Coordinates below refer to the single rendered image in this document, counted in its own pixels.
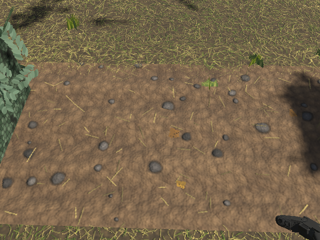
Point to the robot right hand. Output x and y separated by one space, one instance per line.
305 226

